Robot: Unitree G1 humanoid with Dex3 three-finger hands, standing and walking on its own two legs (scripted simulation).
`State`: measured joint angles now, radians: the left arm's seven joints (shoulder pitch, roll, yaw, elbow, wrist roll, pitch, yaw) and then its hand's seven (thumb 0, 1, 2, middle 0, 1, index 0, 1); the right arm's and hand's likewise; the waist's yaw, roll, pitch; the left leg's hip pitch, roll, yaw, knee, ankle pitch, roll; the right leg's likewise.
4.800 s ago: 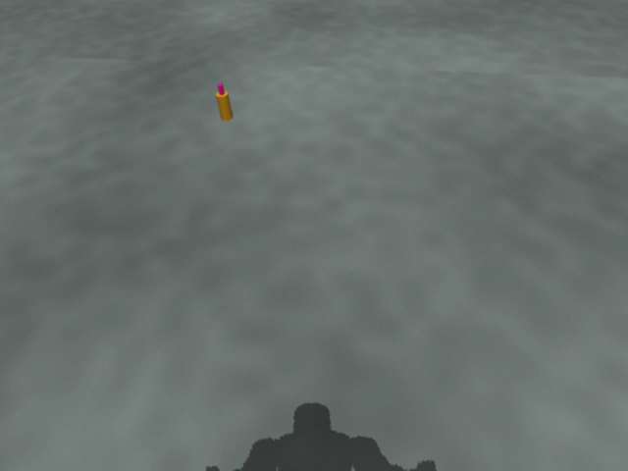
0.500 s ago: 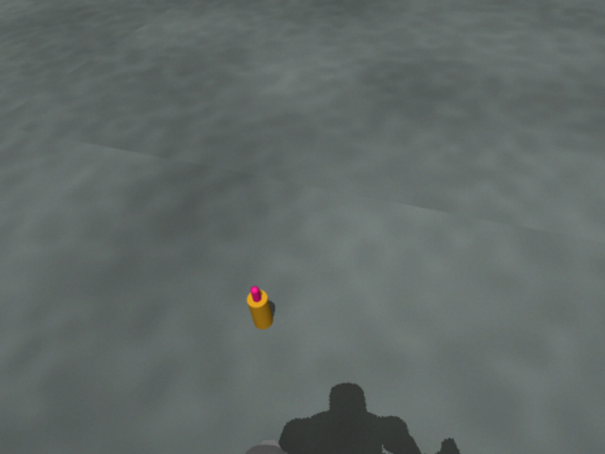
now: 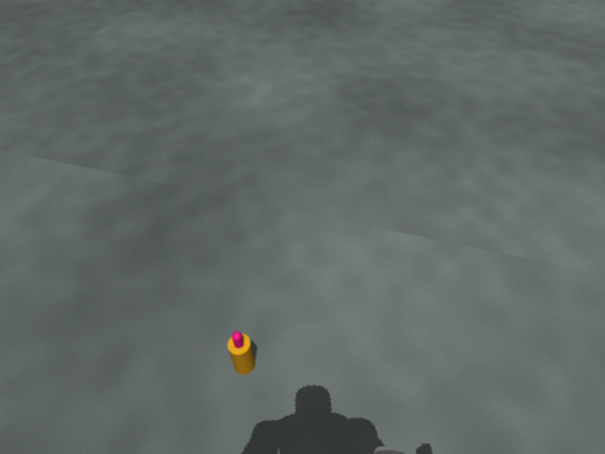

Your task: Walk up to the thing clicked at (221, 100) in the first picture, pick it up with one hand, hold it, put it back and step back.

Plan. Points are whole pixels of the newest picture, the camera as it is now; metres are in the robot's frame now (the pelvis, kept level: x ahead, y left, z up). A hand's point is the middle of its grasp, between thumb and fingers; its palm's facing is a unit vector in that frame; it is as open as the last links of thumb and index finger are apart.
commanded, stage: walk up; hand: left
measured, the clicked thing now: (240, 350) +0.58 +0.20 -0.67
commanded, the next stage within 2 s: none
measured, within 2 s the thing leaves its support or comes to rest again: neither
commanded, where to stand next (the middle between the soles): +0.25 -0.02 m, yaw -2 degrees
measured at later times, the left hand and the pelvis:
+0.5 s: hand out of the picture +0.16 +0.27 -0.14, palm faces -0.02 -0.91 -0.40, open 7.4 cm; pelvis +0.12 +0.00 -0.01, yaw +1 degrees
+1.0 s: hand out of the picture +0.19 +0.29 -0.16, palm faces -0.06 -0.91 -0.41, open 7.4 cm; pelvis +0.16 +0.02 -0.01, yaw -2 degrees
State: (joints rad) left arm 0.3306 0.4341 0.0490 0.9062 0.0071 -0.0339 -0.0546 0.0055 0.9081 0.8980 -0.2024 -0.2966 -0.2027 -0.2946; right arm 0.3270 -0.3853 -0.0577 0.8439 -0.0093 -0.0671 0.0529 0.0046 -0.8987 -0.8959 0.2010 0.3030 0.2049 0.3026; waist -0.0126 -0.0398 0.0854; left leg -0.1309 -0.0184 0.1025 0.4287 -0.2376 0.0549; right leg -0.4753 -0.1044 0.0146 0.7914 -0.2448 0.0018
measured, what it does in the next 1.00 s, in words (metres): walks ahead: right foot, then left foot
